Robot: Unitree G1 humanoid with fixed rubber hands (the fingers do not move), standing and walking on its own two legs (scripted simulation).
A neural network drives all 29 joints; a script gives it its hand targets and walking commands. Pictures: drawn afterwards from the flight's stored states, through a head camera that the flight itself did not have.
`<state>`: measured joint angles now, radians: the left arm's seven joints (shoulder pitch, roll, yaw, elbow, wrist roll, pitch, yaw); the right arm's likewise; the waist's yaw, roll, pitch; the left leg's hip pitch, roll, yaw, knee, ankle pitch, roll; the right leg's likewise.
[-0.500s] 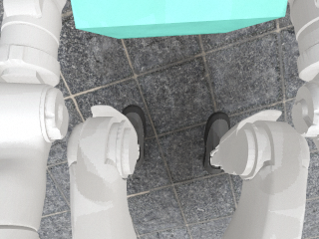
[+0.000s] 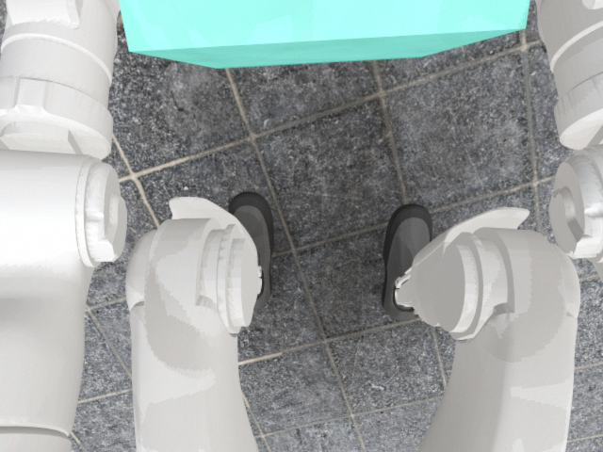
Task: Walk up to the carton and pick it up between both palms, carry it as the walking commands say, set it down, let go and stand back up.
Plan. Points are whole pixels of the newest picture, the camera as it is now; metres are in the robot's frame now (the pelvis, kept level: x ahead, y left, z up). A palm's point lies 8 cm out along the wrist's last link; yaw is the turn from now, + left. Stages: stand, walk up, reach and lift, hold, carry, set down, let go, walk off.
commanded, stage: reach and lift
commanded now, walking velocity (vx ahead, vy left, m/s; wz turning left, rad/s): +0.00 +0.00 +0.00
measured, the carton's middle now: out of the picture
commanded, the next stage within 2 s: none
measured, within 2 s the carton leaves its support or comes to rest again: leaves its support in 0.48 s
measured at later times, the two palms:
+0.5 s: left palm out of the picture +0.56 +0.24 -0.16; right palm out of the picture +0.58 -0.13 -0.17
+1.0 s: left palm out of the picture +0.57 +0.24 -0.10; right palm out of the picture +0.59 -0.13 -0.11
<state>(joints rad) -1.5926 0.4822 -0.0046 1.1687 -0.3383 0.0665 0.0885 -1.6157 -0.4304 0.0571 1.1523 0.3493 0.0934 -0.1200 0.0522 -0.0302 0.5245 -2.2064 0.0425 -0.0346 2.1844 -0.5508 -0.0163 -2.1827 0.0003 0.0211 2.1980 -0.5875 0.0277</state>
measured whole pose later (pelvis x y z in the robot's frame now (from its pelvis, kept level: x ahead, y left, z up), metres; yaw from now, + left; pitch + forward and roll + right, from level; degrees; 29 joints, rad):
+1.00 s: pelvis -0.01 +0.00 +0.02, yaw +0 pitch +30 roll -1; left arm -1.57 0.47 0.16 0.90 -0.17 0.33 0.05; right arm -1.54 -0.36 -0.20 0.86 0.16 0.32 -0.10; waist 0.05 -0.03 0.53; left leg -2.10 0.03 -0.05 2.13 -0.55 -0.02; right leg -2.07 0.01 0.02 2.14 -0.59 0.03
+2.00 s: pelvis -0.03 -0.01 +0.11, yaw +1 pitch +27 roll -1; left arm -1.50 0.35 0.38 0.66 0.05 0.49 -0.04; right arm -1.48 -0.26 -0.44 0.63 -0.03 0.48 0.00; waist 0.04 -0.02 0.52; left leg -1.85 0.01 -0.05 1.79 -0.42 -0.03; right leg -1.81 0.00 0.01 1.81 -0.47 0.02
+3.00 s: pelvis -0.04 -0.01 +0.22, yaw +2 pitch +19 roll +0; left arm -1.25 0.25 0.40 0.52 0.10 0.50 -0.07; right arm -1.23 -0.16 -0.46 0.47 -0.07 0.49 0.04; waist 0.04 -0.03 0.52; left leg -1.39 0.02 -0.05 1.39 -0.34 -0.04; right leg -1.37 0.02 0.01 1.42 -0.38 0.01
